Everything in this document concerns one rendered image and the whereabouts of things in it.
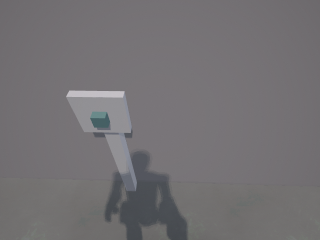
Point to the panel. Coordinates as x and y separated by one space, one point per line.
83 103

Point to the button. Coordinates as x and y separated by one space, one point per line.
100 119

